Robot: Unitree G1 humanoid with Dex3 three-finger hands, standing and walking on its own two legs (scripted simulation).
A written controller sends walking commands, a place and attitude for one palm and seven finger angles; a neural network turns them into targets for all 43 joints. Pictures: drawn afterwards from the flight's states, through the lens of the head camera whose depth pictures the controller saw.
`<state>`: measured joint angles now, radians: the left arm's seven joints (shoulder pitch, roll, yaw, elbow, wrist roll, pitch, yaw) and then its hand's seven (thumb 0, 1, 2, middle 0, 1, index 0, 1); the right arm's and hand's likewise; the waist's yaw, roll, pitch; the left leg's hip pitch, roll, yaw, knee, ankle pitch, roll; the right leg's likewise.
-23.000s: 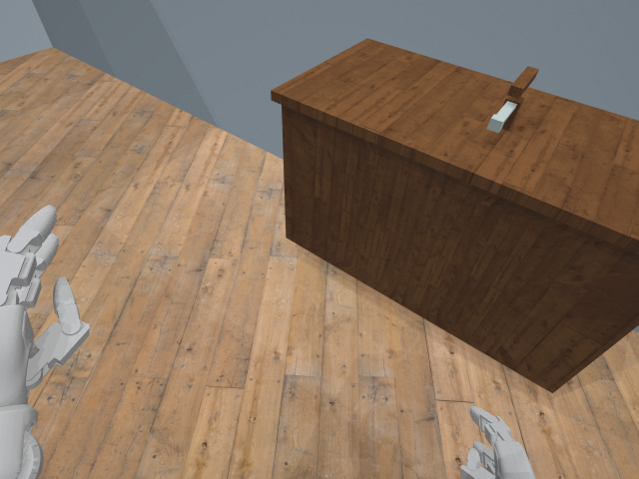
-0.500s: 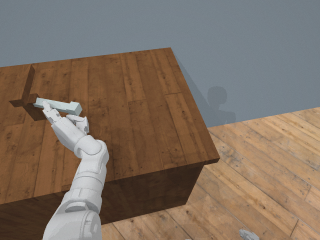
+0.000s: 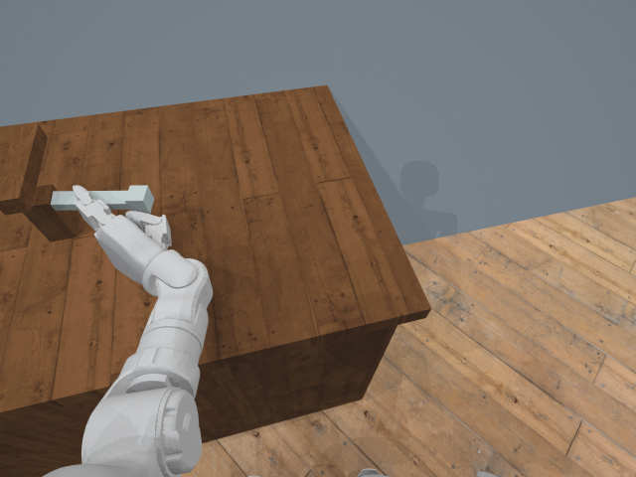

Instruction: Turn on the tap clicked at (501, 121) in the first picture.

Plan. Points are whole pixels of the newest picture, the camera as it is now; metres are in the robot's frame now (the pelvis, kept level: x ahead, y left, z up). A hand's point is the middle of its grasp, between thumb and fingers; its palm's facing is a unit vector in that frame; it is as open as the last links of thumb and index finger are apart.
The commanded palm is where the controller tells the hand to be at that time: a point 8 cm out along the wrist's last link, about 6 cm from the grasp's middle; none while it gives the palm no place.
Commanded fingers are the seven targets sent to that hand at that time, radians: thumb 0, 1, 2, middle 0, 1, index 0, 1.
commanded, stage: lift the hand up off the lever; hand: left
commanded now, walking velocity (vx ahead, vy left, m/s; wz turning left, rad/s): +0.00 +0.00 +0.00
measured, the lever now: (140, 199) +0.47 +0.24 +0.06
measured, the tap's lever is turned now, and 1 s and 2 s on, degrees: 77 78 78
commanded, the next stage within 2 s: none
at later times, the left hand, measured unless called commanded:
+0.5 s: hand (164, 220) +0.43 +0.20 +0.07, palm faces +0.78 -0.61 -0.10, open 7.8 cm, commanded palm +0.37 +0.22 +0.08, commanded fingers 0.00 0.90 0.90 -0.15 -0.15 -0.15 -0.15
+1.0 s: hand (149, 217) +0.41 +0.21 +0.09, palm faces +0.78 -0.62 -0.07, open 7.8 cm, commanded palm +0.36 +0.22 +0.10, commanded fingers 0.00 0.90 0.90 -0.15 -0.15 -0.15 -0.15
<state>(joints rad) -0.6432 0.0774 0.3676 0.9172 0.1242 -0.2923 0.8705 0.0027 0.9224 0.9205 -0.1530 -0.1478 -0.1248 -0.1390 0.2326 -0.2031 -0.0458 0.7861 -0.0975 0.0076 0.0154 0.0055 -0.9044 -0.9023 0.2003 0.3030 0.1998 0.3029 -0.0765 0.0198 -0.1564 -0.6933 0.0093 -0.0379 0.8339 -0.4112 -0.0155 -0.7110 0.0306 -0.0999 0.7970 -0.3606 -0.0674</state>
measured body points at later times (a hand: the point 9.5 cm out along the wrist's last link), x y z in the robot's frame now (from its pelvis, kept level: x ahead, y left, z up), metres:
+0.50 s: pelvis +0.01 +0.01 +0.01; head +0.06 +0.00 +0.46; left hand +0.38 +0.23 +0.08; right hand +0.10 -0.24 -0.12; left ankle -0.01 +0.13 -0.70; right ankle +0.01 -0.08 -0.70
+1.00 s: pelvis +0.01 +0.01 +0.02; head +0.04 +0.01 +0.47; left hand +0.37 +0.24 +0.10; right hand +0.13 -0.24 -0.11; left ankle -0.01 +0.13 -0.70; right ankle +0.01 -0.08 -0.70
